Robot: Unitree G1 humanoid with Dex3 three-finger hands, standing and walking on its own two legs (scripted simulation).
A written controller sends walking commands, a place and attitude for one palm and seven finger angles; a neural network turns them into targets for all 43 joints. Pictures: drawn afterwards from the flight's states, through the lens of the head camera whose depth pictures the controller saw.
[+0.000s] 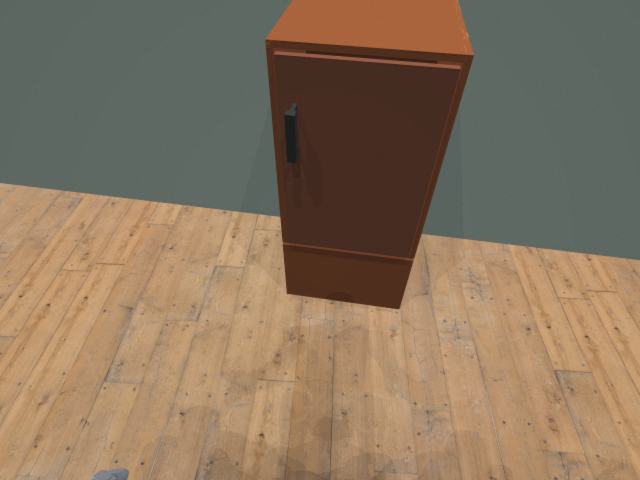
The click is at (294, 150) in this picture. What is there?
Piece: cupboard door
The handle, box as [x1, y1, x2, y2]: [284, 103, 298, 162]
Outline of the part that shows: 296,103 293,103 291,108 289,110 286,110 284,115 287,161 289,162 296,162 298,144 296,138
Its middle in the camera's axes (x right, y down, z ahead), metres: -0.07 -0.25 +0.92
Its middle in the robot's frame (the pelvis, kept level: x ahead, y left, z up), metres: +0.86 +0.11 -0.02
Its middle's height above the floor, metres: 0.75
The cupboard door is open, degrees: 0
